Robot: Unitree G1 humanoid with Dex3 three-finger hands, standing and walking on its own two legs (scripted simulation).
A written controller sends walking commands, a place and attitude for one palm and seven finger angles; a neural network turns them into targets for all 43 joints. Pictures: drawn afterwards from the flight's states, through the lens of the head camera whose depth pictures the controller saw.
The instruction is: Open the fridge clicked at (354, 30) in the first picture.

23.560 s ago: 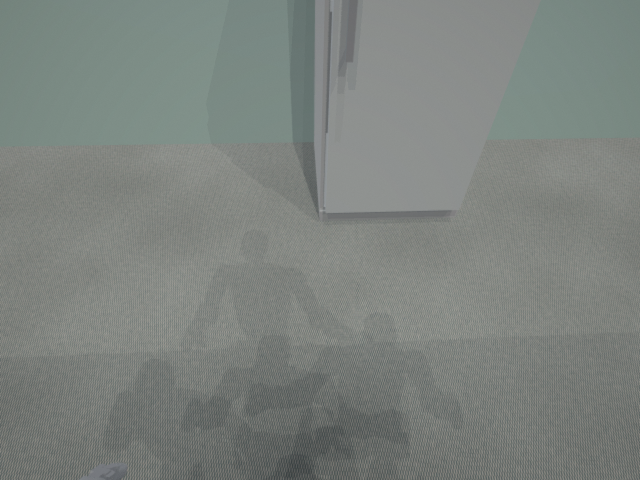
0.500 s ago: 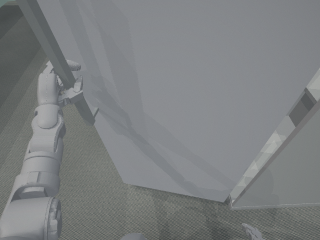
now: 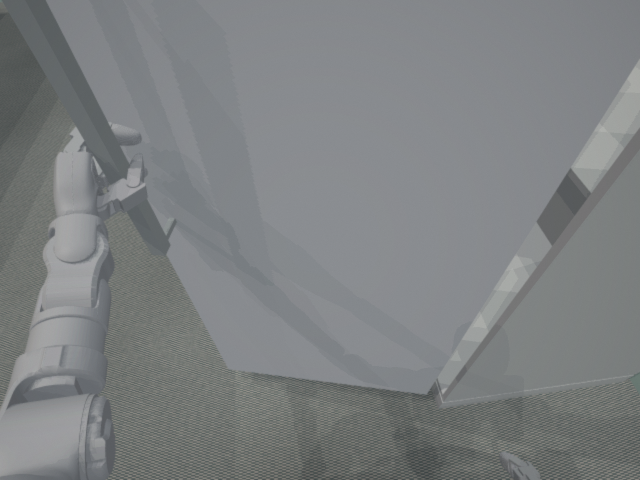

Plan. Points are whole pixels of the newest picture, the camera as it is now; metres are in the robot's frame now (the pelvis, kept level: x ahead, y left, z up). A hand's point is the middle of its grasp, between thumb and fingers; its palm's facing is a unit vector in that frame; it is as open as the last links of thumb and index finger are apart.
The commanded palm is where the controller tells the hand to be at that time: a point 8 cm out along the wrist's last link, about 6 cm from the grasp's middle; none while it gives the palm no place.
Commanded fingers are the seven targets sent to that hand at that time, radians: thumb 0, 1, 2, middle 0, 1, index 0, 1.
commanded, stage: stop walking and hold the door back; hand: left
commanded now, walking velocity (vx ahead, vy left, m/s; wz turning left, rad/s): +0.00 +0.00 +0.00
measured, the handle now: (98, 105) +0.46 +0.26 +0.24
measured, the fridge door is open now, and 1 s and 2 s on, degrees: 75 73 73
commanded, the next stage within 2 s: loosen the grip on the handle in 0.04 s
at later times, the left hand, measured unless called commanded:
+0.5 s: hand (126, 182) +0.44 +0.25 +0.14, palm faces +0.28 -0.93 -0.24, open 11.6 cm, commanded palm +0.39 +0.29 +0.16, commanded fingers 0.00 -0.55 0.20 -0.33 -1.25 -0.33 -1.25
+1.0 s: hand (94, 175) +0.44 +0.29 +0.15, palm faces +0.35 -0.90 -0.24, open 14.5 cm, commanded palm +0.40 +0.33 +0.15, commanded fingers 0.00 -0.55 0.20 -0.25 -1.15 -0.25 -1.15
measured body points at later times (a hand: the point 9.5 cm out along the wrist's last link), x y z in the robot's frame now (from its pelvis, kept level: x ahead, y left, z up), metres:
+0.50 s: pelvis +0.01 +0.02 +0.00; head +0.03 +0.03 +0.45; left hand +0.41 +0.30 +0.16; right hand +0.08 -0.25 -0.10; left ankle +0.05 +0.13 -0.73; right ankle +0.03 -0.10 -0.73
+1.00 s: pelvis +0.04 +0.02 +0.00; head +0.07 +0.02 +0.45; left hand +0.42 +0.34 +0.16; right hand +0.15 -0.24 -0.11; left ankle +0.05 +0.13 -0.73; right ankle +0.03 -0.10 -0.73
